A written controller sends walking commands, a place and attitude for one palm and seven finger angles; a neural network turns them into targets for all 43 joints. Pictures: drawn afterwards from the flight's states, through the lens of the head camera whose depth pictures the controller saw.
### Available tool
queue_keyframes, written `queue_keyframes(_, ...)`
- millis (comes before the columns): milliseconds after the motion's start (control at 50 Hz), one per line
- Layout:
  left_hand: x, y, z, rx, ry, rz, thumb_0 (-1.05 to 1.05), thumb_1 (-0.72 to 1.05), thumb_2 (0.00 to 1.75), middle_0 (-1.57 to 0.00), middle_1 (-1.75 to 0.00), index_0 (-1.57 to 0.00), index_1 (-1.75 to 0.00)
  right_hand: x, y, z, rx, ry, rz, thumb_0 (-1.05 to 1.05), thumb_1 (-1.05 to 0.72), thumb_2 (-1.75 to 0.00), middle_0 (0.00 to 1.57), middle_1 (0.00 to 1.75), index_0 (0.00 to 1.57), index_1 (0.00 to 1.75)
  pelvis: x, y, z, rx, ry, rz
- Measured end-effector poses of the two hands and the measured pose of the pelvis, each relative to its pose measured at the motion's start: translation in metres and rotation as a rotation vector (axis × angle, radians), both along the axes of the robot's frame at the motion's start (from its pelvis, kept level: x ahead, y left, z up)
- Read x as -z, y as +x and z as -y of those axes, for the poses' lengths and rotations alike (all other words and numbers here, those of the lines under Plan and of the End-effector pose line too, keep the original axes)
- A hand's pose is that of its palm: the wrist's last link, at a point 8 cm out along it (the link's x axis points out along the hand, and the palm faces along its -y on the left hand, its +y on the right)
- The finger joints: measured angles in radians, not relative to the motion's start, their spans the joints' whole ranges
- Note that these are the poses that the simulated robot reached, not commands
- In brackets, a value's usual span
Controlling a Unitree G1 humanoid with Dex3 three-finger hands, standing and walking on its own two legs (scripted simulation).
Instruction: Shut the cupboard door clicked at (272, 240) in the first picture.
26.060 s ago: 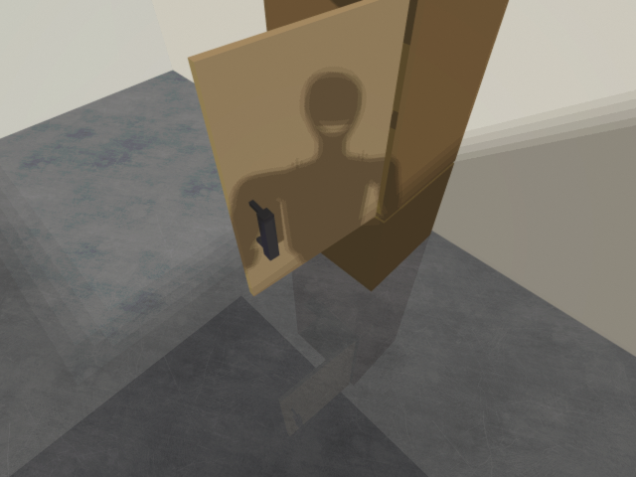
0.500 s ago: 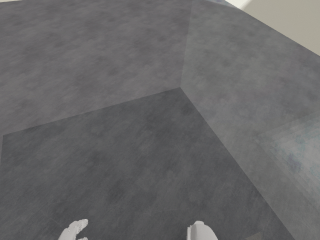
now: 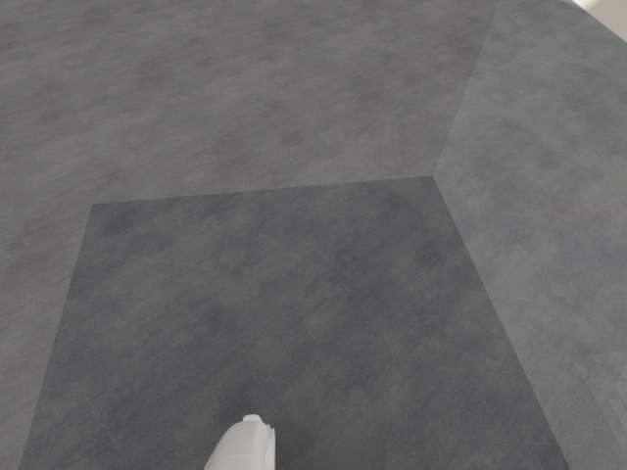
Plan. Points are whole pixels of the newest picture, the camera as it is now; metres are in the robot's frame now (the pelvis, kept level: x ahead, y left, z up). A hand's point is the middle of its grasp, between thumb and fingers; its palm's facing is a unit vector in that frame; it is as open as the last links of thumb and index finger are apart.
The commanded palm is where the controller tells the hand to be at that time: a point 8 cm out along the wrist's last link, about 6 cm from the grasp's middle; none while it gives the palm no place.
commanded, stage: turn to face it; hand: left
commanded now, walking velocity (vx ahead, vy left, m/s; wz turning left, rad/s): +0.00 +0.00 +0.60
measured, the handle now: out of the picture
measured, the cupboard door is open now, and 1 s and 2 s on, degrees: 56 56 56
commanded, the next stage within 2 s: none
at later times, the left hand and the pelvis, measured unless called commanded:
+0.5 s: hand (160, 457) +0.15 +0.23 -0.17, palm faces +0.00 -0.98 -0.19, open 7.4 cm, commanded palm none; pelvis +0.10 +0.04 +0.00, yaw -5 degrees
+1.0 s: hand (216, 371) +0.28 +0.17 -0.17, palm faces -0.33 -0.92 -0.22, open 7.4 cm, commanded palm none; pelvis +0.14 +0.01 +0.00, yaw -22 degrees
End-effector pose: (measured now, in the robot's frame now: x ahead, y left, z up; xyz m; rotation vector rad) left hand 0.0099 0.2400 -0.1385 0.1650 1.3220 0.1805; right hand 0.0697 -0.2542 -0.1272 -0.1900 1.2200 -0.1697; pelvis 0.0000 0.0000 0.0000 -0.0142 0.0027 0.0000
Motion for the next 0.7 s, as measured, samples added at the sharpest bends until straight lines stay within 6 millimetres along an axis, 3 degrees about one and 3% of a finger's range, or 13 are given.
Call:
queue_keyframes(80,0.016,-0.007,-0.009,-0.072,-0.027,-0.068,0.0,0.92,0.9,-0.2,-0.3,-0.2,-0.29,-0.005,0.088,-0.018,-0.121,-0.023,0.098,0.0,-0.91,-0.9,0.19,0.3,0.19,0.3,0.01,0.029,-0.012,-0.043,-0.006,0.005)
queue_keyframes(140,0.035,-0.001,-0.023,-0.114,-0.042,-0.099,0.0,0.91,0.9,-0.2,-0.3,-0.2,-0.29,-0.002,0.141,-0.036,-0.187,-0.052,0.189,0.0,-0.91,-0.9,0.2,0.3,0.19,0.3,0.027,0.053,-0.028,-0.063,-0.021,0.003)
queue_keyframes(180,0.04,0.012,-0.032,-0.123,-0.034,-0.101,0.0,0.91,0.9,-0.2,-0.3,-0.2,-0.29,-0.003,0.16,-0.048,-0.21,-0.061,0.213,0.0,-0.91,-0.9,0.2,0.3,0.19,0.3,0.029,0.06,-0.033,-0.067,-0.01,0.011)
queue_keyframes(240,0.035,0.039,-0.04,-0.114,-0.025,-0.061,0.0,0.91,0.9,-0.2,-0.3,-0.2,-0.29,-0.008,0.169,-0.064,-0.22,-0.057,0.213,0.0,-0.91,-0.9,0.2,0.3,0.19,0.3,0.022,0.068,-0.039,-0.048,-0.009,0.017)
queue_keyframes(340,0.017,0.084,-0.044,-0.059,-0.037,-0.009,0.0,0.91,0.9,-0.2,-0.3,-0.2,-0.29,-0.01,0.16,-0.087,-0.167,-0.001,0.186,0.0,-0.91,-0.9,0.2,0.3,0.2,0.3,0.008,0.082,-0.047,-0.004,-0.015,0.015)
queue_keyframes(420,0.008,0.112,-0.045,-0.017,-0.036,0.003,0.0,0.91,0.9,-0.2,-0.3,-0.2,-0.29,-0.005,0.138,-0.09,-0.08,0.037,0.137,0.0,-0.91,-0.9,0.2,0.3,0.2,0.3,0.002,0.093,-0.046,0.04,-0.022,0.005)
queue_keyframes(560,0.001,0.162,-0.032,0.097,-0.021,0.011,0.0,0.91,0.9,-0.2,-0.3,-0.2,-0.29,0.0,0.097,-0.047,0.087,-0.001,0.065,-0.02,-0.92,-0.9,0.21,0.3,0.2,0.3,0.001,0.105,-0.033,0.135,-0.01,-0.016)
queue_keyframes(700,0.001,0.217,0.003,0.235,0.014,0.086,0.0,0.91,0.9,-0.2,-0.3,-0.2,-0.29,0.023,0.034,0.004,0.249,-0.02,-0.055,-0.01,-0.91,-0.9,0.2,0.3,0.2,0.3,0.015,0.113,-0.006,0.227,0.01,-0.022)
